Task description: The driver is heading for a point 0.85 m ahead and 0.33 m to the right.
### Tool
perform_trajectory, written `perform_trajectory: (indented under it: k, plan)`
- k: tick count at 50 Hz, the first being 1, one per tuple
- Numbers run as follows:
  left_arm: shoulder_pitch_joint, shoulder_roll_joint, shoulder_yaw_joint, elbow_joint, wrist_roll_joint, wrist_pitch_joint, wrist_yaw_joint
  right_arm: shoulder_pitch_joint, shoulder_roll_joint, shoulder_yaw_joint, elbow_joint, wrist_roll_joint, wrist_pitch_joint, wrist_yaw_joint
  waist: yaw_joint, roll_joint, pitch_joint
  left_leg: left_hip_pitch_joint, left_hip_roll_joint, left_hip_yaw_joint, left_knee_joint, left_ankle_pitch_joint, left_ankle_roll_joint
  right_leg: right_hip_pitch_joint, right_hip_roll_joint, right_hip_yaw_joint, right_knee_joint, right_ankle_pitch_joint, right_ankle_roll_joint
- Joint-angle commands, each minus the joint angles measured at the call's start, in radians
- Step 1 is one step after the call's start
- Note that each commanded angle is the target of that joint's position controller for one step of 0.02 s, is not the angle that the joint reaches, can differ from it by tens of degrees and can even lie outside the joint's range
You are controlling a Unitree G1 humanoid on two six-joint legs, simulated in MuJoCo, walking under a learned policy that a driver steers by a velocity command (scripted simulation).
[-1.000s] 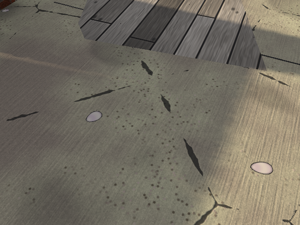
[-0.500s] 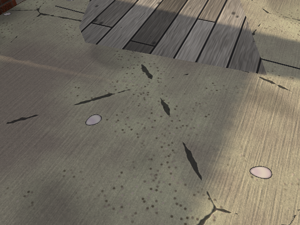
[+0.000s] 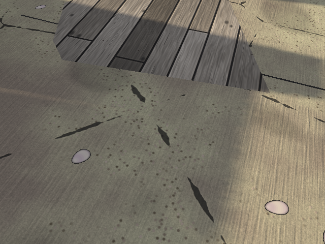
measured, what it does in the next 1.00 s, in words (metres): walks ahead, turning right: right foot, then left foot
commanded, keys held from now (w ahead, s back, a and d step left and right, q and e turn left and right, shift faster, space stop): w+e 1.00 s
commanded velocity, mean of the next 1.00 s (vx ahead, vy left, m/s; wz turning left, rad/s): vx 0.49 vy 0.00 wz -0.54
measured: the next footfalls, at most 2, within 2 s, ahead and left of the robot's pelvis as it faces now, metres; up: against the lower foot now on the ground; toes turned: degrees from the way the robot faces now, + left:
right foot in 0.28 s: +0.32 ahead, -0.13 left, +0.00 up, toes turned -11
left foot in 0.76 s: +0.65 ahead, -0.01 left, +0.00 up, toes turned -29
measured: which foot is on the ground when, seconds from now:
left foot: down 0.00-0.30, up 0.32-0.74, down 0.76-1.00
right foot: up 0.00-0.26, down 0.28-0.76, up 0.78-1.00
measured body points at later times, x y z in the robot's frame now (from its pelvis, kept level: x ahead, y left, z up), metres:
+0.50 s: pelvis +0.28 -0.06 +0.00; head +0.30 -0.07 +0.44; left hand +0.43 +0.18 -0.12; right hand +0.36 -0.36 -0.11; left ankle +0.37 +0.12 -0.66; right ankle +0.28 -0.12 -0.75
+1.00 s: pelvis +0.56 -0.09 +0.00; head +0.58 -0.09 +0.45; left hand +0.83 +0.07 -0.11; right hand +0.47 -0.36 -0.11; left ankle +0.61 +0.01 -0.75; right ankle +0.51 -0.24 -0.66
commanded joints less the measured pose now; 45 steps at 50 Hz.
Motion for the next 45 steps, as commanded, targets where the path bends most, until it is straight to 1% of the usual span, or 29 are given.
perform_trajectory:
  k: [1, 5, 8, 9, 11, 13, 14, 15, 16, 17, 18, 19, 20, 21, 22, 24, 26, 29, 31, 34, 36, 37, 38, 39, 40, 41, 42, 43, 45]
  plan:
    - [-0.066, 0.023, 0.005, -0.083, 0.005, 0.000, -0.004, -0.013, -0.158, -0.024, -0.047, -0.008, -0.009, -0.017, 0.002, 0.115, 0.110, -0.028, 0.248, -0.100, -0.164, 0.294, 0.083, -0.143, -0.021, 0.016, -0.113, 0.124, 0.029]
    - [-0.209, -0.010, -0.012, -0.152, 0.015, -0.003, -0.023, 0.022, -0.175, -0.022, -0.049, 0.005, -0.003, -0.034, -0.036, 0.102, 0.134, -0.018, 0.248, 0.002, -0.186, 0.353, 0.069, -0.086, -0.018, -0.086, -0.328, 0.238, 0.026]
    - [-0.284, -0.019, -0.019, -0.204, 0.013, -0.006, -0.046, 0.069, -0.187, -0.026, -0.039, 0.015, 0.017, -0.037, -0.045, 0.090, 0.149, 0.094, 0.284, 0.042, -0.128, 0.471, 0.067, -0.108, -0.006, -0.130, -0.409, 0.189, -0.007]
    - [-0.290, -0.014, -0.016, -0.218, 0.011, -0.008, -0.055, 0.064, -0.196, -0.029, -0.044, 0.016, 0.026, -0.038, -0.033, 0.095, 0.141, 0.129, 0.295, 0.055, -0.092, 0.569, 0.064, -0.095, 0.005, -0.147, -0.425, 0.152, -0.023]
    - [-0.256, 0.018, -0.001, -0.233, 0.009, -0.007, -0.067, 0.037, -0.228, -0.038, -0.067, 0.014, 0.042, -0.046, 0.014, 0.136, 0.078, 0.183, 0.309, 0.083, 0.039, 0.929, 0.052, 0.001, 0.058, -0.202, -0.420, 0.059, -0.062]
    - [-0.067, 0.092, 0.039, -0.200, 0.005, 0.001, -0.068, 0.008, -0.255, -0.047, -0.096, 0.006, 0.063, -0.054, 0.122, 0.171, -0.053, 0.160, 0.306, 0.094, 0.325, 1.149, 0.038, 0.249, 0.127, -0.229, -0.417, -0.008, -0.112]
    - [0.096, 0.151, 0.072, -0.162, 0.004, 0.006, -0.053, -0.013, -0.258, -0.046, -0.116, 0.010, 0.064, -0.054, 0.211, 0.137, -0.132, 0.007, 0.265, 0.101, 0.566, 1.014, 0.009, 0.521, 0.130, -0.167, -0.492, 0.031, -0.155]
    - [0.193, 0.250, 0.100, -0.147, 0.011, 0.020, -0.028, 0.062, -0.161, -0.017, -0.157, -0.010, 0.042, -0.037, 0.170, -0.089, -0.252, -0.400, 0.133, 0.093, 0.957, 0.314, -0.045, 0.915, -0.113, 0.249, -0.496, -0.052, -0.283]
    - [0.170, 0.246, 0.090, -0.167, 0.015, 0.012, -0.024, 0.084, -0.107, 0.008, -0.185, 0.006, -0.008, -0.014, 0.122, -0.137, -0.393, -0.652, -0.037, -0.129, 1.199, -0.340, -0.053, 1.077, -0.298, 0.772, -0.697, -0.211, -0.429]
    - [0.160, 0.173, 0.071, -0.162, 0.026, 0.004, -0.020, -0.066, -0.205, -0.022, -0.226, 0.046, -0.044, 0.000, 0.170, -0.054, -0.287, -0.758, 0.031, -0.237, 1.220, -0.275, -0.020, 1.004, -0.258, 0.677, -0.764, -0.223, -0.354]
    - [0.094, 0.141, 0.061, -0.168, 0.024, -0.006, -0.019, -0.122, -0.211, -0.022, -0.259, 0.061, -0.058, 0.001, 0.130, 0.006, -0.144, -0.769, 0.078, -0.220, 1.137, -0.175, -0.001, 0.836, -0.223, 0.519, -0.782, -0.154, -0.308]
    - [0.016, 0.114, 0.053, -0.186, 0.022, -0.014, -0.023, -0.124, -0.202, -0.025, -0.251, 0.044, -0.059, -0.009, 0.073, 0.104, -0.067, -0.715, 0.118, -0.208, 1.042, -0.118, -0.006, 0.671, -0.172, 0.407, -0.799, -0.048, -0.275]
    - [-0.039, 0.092, 0.045, -0.205, 0.029, -0.018, -0.023, -0.097, -0.207, -0.034, -0.245, 0.029, -0.046, -0.016, 0.031, 0.099, -0.036, -0.639, 0.147, -0.208, 0.971, -0.082, -0.020, 0.556, -0.133, 0.324, -0.815, 0.041, -0.256]
    - [-0.063, 0.085, 0.041, -0.217, 0.034, -0.017, -0.022, -0.074, -0.205, -0.038, -0.248, 0.019, -0.029, -0.016, 0.005, 0.075, -0.024, -0.582, 0.162, -0.209, 0.938, -0.067, -0.035, 0.477, -0.106, 0.287, -0.837, 0.082, -0.252]
    - [-0.066, 0.090, 0.043, -0.218, 0.028, -0.018, -0.019, -0.065, -0.194, -0.038, -0.258, 0.009, -0.016, -0.016, -0.006, 0.060, -0.016, -0.560, 0.167, -0.197, 0.896, -0.057, -0.056, 0.426, -0.092, 0.259, -0.850, 0.126, -0.257]
    - [-0.039, 0.112, 0.049, -0.213, 0.023, -0.020, -0.006, -0.107, -0.176, -0.035, -0.289, -0.007, 0.001, -0.021, -0.004, 0.041, 0.002, -0.553, 0.162, -0.169, 0.798, 0.005, -0.097, 0.345, -0.067, 0.193, -0.863, 0.199, -0.260]
    - [-0.001, 0.137, 0.057, -0.207, 0.022, -0.015, 0.009, -0.200, -0.164, -0.029, -0.328, -0.009, 0.004, -0.026, 0.026, 0.026, 0.024, -0.567, 0.142, -0.153, 0.637, 0.131, -0.122, 0.311, -0.034, 0.154, -0.859, 0.192, -0.237]
    - [0.054, 0.145, 0.060, -0.196, 0.012, -0.002, 0.020, -0.321, -0.135, -0.016, -0.369, 0.001, -0.004, -0.020, 0.083, -0.003, 0.018, -0.492, 0.086, -0.143, 0.379, 0.320, -0.125, 0.302, 0.006, 0.131, -0.823, 0.096, -0.182]
    - [0.091, 0.151, 0.061, -0.185, 0.008, 0.003, 0.021, -0.372, -0.148, -0.018, -0.393, 0.016, -0.010, -0.012, 0.106, -0.022, 0.010, -0.458, 0.060, -0.150, 0.308, 0.356, -0.124, 0.332, -0.014, 0.175, -0.801, 0.052, -0.169]
    - [0.111, 0.136, 0.059, -0.181, 0.004, 0.013, 0.028, -0.379, -0.196, -0.034, -0.411, 0.024, -0.022, 0.001, 0.094, -0.043, -0.005, -0.447, 0.053, -0.194, 0.228, 0.280, -0.097, 0.452, -0.060, 0.276, -0.706, 0.012, -0.150]
    - [0.092, 0.138, 0.061, -0.188, 0.011, 0.019, 0.031, -0.321, -0.220, -0.047, -0.403, 0.026, -0.032, 0.005, 0.054, -0.074, -0.015, -0.379, 0.050, -0.190, 0.205, 0.185, -0.061, 0.489, -0.078, 0.327, -0.637, 0.046, -0.132]
    - [0.081, 0.116, 0.053, -0.195, 0.014, 0.022, 0.030, -0.234, -0.237, -0.060, -0.382, 0.021, -0.036, 0.001, 0.007, -0.073, -0.051, -0.256, 0.051, -0.174, 0.164, 0.180, -0.032, 0.475, -0.043, 0.314, -0.560, 0.082, -0.107]
    - [0.079, 0.060, 0.032, -0.209, 0.024, 0.018, 0.024, -0.106, -0.277, -0.074, -0.369, 0.003, -0.041, -0.006, -0.053, -0.017, -0.171, -0.028, 0.163, -0.264, 0.184, 0.149, 0.027, 0.398, 0.014, 0.255, -0.342, 0.043, -0.073]
    - [0.205, -0.011, 0.011, -0.225, 0.015, 0.009, 0.022, 0.016, -0.360, -0.096, -0.355, -0.012, -0.031, -0.011, -0.031, 0.229, -0.329, 0.351, 0.399, -0.621, 0.167, 0.033, 0.168, 0.091, 0.158, 0.110, -0.001, -0.269, 0.004]
    - [0.233, 0.040, 0.010, -0.241, -0.006, 0.003, 0.021, 0.057, -0.331, -0.095, -0.327, 0.011, -0.017, -0.002, -0.026, 0.394, -0.349, 0.413, 0.496, -0.944, 0.053, -0.260, 0.223, -0.138, 0.128, 0.080, 0.203, -0.466, 0.021]
    - [0.154, 0.137, 0.035, -0.231, -0.013, 0.008, 0.024, 0.000, -0.241, -0.072, -0.353, 0.016, -0.012, -0.004, -0.051, 0.236, -0.203, 0.293, 0.451, -0.830, 0.019, -0.361, 0.175, -0.195, 0.071, 0.100, 0.282, -0.376, 0.028]
    - [0.068, 0.151, 0.041, -0.248, -0.002, 0.016, 0.025, -0.053, -0.210, -0.061, -0.362, 0.012, -0.003, -0.007, -0.050, 0.152, -0.100, 0.162, 0.405, -0.663, 0.016, -0.249, 0.134, -0.186, 0.036, 0.056, 0.282, -0.294, 0.033]
    - [0.032, 0.136, 0.042, -0.260, 0.012, 0.020, 0.023, -0.096, -0.187, -0.051, -0.360, 0.005, 0.001, -0.005, -0.029, 0.121, -0.027, 0.041, 0.355, -0.541, -0.009, -0.112, 0.124, -0.155, 0.006, 0.049, 0.236, -0.234, 0.038]
    - [0.043, 0.097, 0.043, -0.263, 0.008, 0.030, 0.014, -0.130, -0.165, -0.045, -0.348, -0.001, -0.002, -0.007, 0.011, 0.173, 0.012, -0.078, 0.291, -0.381, -0.058, 0.020, 0.106, -0.070, -0.039, 0.033, 0.165, -0.174, 0.040]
